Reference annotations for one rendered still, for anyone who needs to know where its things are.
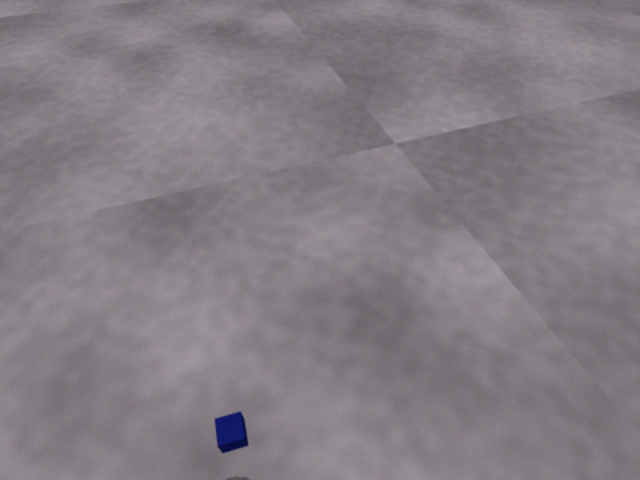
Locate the cube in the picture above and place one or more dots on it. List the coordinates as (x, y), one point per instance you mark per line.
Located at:
(231, 432)

